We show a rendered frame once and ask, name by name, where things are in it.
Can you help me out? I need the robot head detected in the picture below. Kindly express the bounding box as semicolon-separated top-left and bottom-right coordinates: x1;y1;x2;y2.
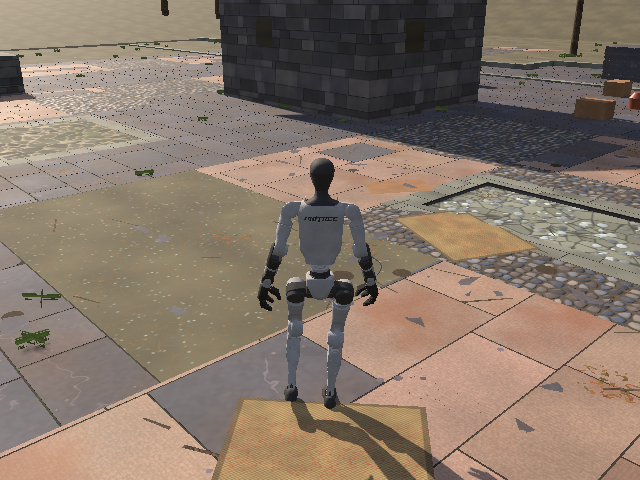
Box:
304;158;339;206

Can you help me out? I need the robot right hand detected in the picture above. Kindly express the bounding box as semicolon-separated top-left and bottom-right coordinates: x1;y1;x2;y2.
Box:
355;282;379;306

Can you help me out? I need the robot left hand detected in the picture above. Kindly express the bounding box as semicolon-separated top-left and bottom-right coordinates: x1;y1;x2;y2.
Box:
257;284;281;311

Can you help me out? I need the right robot thigh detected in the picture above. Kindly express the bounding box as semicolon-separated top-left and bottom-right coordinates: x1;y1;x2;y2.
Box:
326;279;354;349

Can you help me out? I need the left robot forearm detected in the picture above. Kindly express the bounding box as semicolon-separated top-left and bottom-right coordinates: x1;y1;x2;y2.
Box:
260;241;282;288

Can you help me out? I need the robot left upper arm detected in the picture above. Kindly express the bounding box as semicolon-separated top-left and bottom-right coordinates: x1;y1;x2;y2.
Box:
272;201;301;257

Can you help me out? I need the right robot forearm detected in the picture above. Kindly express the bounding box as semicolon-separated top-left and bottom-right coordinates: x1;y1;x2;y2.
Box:
358;243;377;286

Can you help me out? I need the robot right upper arm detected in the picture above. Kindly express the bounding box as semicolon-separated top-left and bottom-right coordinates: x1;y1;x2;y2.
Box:
342;202;368;258

